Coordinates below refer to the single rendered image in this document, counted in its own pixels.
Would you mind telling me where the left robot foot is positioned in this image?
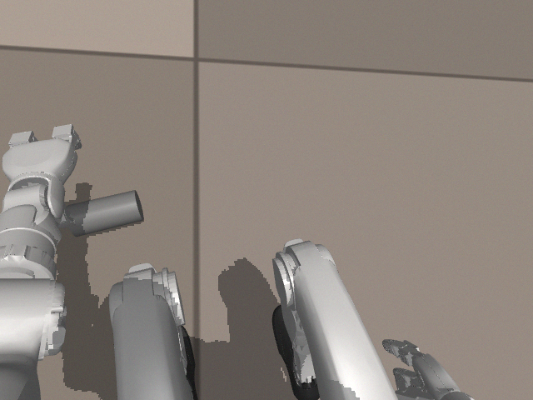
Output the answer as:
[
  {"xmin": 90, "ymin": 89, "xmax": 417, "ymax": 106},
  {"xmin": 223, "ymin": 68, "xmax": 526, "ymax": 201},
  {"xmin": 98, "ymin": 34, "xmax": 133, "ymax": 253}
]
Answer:
[{"xmin": 181, "ymin": 326, "xmax": 198, "ymax": 400}]

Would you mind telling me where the left robot hand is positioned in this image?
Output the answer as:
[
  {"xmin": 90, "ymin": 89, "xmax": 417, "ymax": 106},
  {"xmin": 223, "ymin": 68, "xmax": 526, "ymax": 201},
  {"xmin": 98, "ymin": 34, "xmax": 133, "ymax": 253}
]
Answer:
[{"xmin": 2, "ymin": 124, "xmax": 82, "ymax": 228}]

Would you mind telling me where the can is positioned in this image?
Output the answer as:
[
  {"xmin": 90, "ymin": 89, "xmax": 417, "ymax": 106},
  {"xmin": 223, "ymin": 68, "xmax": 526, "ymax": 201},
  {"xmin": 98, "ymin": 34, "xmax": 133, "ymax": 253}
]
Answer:
[{"xmin": 66, "ymin": 190, "xmax": 144, "ymax": 237}]

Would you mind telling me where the left robot arm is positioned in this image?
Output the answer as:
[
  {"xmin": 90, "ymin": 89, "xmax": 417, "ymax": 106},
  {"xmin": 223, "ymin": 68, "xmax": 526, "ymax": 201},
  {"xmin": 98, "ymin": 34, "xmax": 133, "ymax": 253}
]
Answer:
[{"xmin": 0, "ymin": 172, "xmax": 67, "ymax": 400}]

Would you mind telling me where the right robot hand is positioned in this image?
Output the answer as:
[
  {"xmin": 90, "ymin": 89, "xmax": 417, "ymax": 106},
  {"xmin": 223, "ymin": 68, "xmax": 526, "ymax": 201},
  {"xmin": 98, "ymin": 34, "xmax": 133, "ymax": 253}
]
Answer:
[{"xmin": 382, "ymin": 339, "xmax": 461, "ymax": 400}]

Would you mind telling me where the right robot foot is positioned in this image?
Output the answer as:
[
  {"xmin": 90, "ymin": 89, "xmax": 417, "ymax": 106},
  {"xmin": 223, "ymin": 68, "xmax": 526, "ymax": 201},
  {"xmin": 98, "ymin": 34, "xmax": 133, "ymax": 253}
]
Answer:
[{"xmin": 272, "ymin": 305, "xmax": 320, "ymax": 400}]

